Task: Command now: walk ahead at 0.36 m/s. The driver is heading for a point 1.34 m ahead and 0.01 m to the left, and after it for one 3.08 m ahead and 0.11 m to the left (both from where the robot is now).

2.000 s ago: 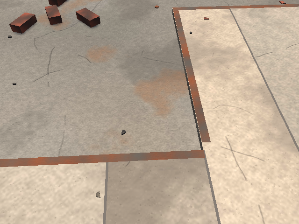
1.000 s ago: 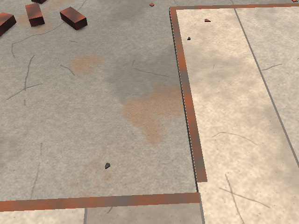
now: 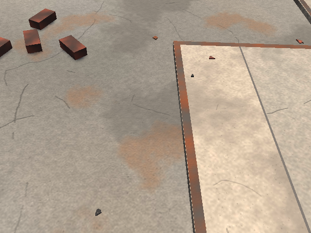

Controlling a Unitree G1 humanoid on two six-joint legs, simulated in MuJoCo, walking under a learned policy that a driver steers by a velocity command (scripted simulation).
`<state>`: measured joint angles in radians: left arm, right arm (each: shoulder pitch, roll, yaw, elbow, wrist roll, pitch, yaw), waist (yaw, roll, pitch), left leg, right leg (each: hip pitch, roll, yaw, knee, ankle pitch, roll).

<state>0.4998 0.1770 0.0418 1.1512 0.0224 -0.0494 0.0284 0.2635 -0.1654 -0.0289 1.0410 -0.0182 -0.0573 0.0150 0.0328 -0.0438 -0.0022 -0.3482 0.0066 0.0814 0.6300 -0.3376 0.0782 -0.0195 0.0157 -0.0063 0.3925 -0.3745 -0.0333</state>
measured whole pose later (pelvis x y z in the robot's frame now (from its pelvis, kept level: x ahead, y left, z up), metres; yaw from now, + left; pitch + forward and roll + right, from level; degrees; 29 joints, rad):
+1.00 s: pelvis +0.52 +0.03 -0.01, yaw +0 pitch +0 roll -3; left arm 0.45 0.17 0.04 1.10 0.03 -0.11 0.02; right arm 0.00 -0.18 -0.04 0.89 -0.02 -0.05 0.04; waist 0.08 0.04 0.07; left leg -0.51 0.07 0.03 0.49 0.12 0.07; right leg 0.10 0.11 -0.10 0.26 -0.38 -0.07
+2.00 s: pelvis +1.10 +0.07 -0.04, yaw +0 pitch +0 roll -1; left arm 0.47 0.16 0.03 1.08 0.01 -0.10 0.01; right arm 0.08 -0.20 -0.05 0.91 -0.02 -0.02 0.03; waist 0.06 0.04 0.04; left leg -0.63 0.10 0.03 0.72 -0.03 0.02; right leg 0.04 0.08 -0.08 0.19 -0.25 -0.09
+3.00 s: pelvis +1.61 +0.04 -0.03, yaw -5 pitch +0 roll +0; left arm 0.44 0.17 0.05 1.06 0.01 -0.09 0.00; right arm 0.18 -0.22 -0.06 0.92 -0.03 -0.03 0.03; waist 0.02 0.05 0.02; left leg -0.63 0.11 0.01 0.97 -0.14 0.03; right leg -0.06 0.07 -0.10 0.25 -0.19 -0.09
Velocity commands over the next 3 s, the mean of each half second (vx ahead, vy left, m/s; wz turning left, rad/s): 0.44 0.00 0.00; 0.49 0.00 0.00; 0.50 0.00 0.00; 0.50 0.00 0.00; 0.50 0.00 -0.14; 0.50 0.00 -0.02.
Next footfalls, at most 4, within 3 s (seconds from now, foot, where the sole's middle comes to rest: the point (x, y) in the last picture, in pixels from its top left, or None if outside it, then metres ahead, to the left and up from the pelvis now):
0.02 left None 0.09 0.10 -0.77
0.50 right None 0.41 -0.05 -0.77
1.10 left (131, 190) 0.74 0.13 -0.82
1.60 right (158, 141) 1.05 0.00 -0.82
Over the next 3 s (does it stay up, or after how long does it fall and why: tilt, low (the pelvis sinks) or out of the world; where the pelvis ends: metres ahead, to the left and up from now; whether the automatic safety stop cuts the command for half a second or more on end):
stays up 1.61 0.04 -0.03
